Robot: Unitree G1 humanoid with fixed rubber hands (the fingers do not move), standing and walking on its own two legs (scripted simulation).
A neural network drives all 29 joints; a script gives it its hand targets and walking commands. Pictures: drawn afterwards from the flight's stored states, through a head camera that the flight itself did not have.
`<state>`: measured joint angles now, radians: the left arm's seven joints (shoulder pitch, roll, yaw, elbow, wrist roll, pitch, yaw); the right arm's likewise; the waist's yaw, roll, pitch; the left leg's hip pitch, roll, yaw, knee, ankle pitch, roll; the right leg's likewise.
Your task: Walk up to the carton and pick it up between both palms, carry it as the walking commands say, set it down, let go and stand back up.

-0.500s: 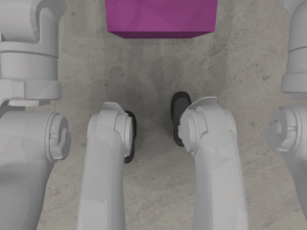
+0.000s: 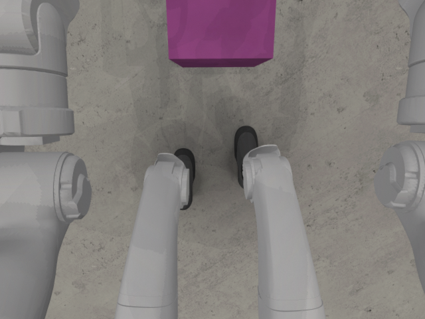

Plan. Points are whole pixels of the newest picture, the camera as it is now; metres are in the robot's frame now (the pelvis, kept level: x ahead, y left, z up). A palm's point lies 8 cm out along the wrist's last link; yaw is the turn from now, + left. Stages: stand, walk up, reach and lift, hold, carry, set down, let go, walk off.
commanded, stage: set down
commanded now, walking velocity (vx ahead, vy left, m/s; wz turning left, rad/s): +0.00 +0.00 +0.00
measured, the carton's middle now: (219, 19) +0.57 -0.03 -0.47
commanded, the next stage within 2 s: let go in 0.22 s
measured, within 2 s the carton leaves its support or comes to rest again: neither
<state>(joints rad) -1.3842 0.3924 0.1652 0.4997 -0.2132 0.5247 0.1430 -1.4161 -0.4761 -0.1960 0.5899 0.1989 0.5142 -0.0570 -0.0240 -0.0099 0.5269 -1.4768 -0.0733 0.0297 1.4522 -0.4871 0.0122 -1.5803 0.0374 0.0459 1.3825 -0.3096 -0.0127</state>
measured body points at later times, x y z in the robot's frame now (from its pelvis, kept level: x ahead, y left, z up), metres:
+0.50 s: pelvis +0.02 -0.01 +0.08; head +0.37 -0.04 +0.35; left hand +0.52 +0.16 -0.07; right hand +0.51 -0.25 -0.07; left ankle +0.09 +0.11 -0.56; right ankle +0.15 -0.10 -0.56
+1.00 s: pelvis +0.07 -0.02 +0.14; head +0.20 -0.03 +0.57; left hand +0.34 +0.20 +0.06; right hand +0.32 -0.25 +0.06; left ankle +0.09 +0.11 -0.56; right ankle +0.15 -0.10 -0.56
